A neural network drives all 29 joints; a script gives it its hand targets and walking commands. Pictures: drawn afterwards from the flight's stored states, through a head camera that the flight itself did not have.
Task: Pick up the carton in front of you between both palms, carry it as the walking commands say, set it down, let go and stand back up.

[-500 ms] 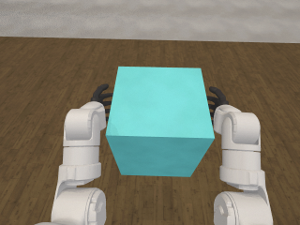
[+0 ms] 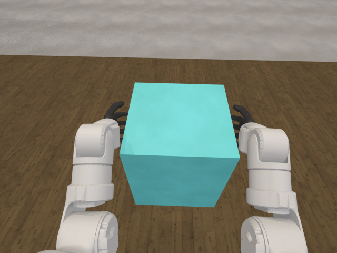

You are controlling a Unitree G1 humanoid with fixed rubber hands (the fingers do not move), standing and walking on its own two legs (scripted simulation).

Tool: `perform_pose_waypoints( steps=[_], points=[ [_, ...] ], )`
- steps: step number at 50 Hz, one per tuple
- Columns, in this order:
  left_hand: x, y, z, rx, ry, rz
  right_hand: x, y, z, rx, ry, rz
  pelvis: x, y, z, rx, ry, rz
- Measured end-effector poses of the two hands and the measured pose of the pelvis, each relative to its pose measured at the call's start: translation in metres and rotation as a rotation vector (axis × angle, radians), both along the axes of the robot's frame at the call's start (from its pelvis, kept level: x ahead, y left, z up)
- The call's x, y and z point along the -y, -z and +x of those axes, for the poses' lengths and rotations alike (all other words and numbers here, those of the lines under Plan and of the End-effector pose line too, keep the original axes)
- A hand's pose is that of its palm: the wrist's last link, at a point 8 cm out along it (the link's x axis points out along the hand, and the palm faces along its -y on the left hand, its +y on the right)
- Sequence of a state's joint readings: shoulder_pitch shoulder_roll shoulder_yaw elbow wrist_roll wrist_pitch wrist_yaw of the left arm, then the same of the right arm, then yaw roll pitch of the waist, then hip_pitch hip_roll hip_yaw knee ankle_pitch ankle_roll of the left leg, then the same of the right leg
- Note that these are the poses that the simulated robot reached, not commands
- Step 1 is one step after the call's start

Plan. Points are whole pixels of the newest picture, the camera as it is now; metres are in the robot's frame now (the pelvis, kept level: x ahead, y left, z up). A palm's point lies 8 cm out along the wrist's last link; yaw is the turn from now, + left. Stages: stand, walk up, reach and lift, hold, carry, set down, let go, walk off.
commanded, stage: carry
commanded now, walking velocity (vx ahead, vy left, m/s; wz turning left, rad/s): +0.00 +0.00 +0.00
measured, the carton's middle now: (176, 148) +0.36 +0.00 +0.05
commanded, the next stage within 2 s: none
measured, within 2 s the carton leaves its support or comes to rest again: neither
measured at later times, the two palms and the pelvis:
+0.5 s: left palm (110, 133) +0.33 +0.15 +0.13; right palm (249, 138) +0.33 -0.15 +0.13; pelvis -0.01 +0.00 +0.00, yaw +0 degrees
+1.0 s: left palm (110, 135) +0.33 +0.15 +0.13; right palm (250, 140) +0.33 -0.15 +0.13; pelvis -0.02 +0.00 +0.00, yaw +0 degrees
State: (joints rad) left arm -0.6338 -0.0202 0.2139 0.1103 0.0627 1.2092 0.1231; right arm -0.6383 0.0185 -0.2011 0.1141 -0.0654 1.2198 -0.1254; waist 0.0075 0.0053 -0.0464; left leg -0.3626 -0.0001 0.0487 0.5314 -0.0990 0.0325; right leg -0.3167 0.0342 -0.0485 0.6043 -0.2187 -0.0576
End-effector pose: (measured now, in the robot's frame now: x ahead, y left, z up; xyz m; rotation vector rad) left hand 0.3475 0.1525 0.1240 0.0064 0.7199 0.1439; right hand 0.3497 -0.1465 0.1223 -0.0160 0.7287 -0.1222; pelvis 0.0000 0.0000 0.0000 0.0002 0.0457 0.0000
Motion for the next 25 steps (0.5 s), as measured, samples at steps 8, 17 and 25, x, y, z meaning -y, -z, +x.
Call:
perform_pose_waypoints(
  steps=[8, 17, 25],
  points=[
    [0.002, -0.01, -0.015, -0.006, 0.012, 0.005, 0.002, -0.011, -0.017, -0.006, 0.001, -0.007, 0.0, -0.002, -0.008, 0.014, 0.003, -0.003],
    [0.004, -0.011, -0.017, -0.025, 0.028, 0.016, 0.004, -0.011, -0.02, -0.025, -0.002, -0.018, 0.0, -0.002, -0.011, 0.013, 0.006, -0.004],
    [0.003, -0.006, -0.014, -0.035, 0.029, 0.02, 0.003, -0.006, -0.018, -0.035, -0.006, -0.02, -0.001, -0.001, -0.012, 0.008, 0.006, -0.003]
  ],
)
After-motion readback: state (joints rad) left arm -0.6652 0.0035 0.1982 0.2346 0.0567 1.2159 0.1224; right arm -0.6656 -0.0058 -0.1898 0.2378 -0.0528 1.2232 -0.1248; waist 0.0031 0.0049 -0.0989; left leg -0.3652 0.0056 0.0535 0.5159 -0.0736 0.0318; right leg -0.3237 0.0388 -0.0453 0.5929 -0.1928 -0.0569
